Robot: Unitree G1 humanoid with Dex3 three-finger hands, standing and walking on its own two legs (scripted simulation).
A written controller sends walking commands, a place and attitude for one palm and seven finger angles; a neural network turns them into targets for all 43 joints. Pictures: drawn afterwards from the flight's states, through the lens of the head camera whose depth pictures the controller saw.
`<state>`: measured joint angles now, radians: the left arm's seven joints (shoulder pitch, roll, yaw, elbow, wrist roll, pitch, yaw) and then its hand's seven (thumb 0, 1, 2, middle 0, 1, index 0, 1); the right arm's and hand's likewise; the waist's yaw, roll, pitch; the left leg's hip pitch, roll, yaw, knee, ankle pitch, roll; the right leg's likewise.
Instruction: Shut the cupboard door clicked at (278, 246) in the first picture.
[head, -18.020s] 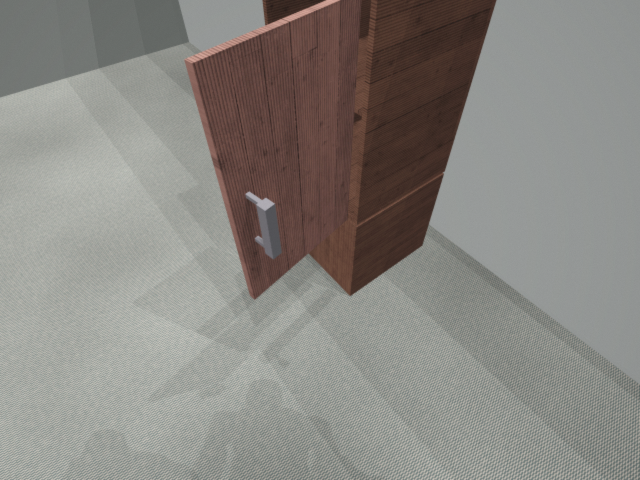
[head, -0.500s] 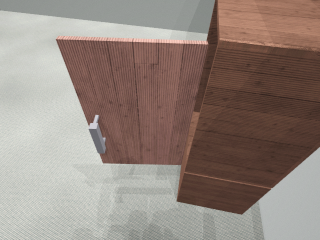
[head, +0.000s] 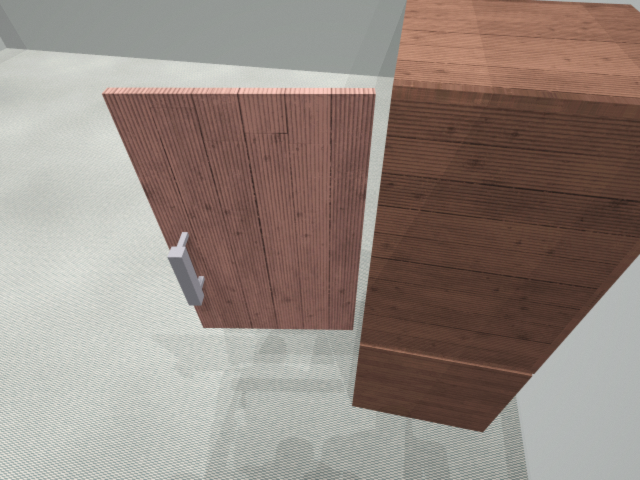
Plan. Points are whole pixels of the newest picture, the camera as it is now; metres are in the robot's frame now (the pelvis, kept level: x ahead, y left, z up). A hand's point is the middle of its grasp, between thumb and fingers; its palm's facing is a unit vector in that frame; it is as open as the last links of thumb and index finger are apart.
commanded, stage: come to a stop and stand still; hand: left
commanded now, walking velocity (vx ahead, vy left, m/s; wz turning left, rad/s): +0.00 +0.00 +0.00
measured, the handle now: (190, 269) +0.50 +0.28 -0.09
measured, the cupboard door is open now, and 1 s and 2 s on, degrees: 100 100 100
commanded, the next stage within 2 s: look again from close up in 0.22 s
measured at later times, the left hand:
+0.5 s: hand out of the picture -0.01 +0.16 -0.18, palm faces +0.02 -0.99 -0.16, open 7.3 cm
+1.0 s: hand out of the picture +0.04 +0.20 -0.15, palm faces +0.13 -0.97 -0.22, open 7.2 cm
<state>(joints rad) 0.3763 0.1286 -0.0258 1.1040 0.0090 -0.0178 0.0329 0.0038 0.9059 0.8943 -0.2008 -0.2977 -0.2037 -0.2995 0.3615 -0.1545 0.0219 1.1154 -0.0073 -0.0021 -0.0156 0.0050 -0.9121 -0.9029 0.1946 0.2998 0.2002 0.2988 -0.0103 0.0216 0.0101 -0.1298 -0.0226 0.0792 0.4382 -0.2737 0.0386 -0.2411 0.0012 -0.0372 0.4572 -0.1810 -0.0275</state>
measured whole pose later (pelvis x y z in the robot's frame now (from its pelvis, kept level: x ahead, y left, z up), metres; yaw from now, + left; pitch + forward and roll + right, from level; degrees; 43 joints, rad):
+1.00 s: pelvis +0.01 +0.01 +0.00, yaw +0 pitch -2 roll +1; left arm 0.50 0.18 0.00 0.58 -0.07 0.11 0.08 0.05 0.95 0.89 -0.21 -0.30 -0.21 -0.30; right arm 0.38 -0.14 0.04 1.00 0.02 -0.14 -0.07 0.01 -0.92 -0.90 0.20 0.30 0.20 0.30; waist -0.01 -0.02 0.03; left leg -0.15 -0.04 0.09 0.47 -0.30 0.05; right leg -0.28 -0.02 -0.02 0.53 -0.23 -0.01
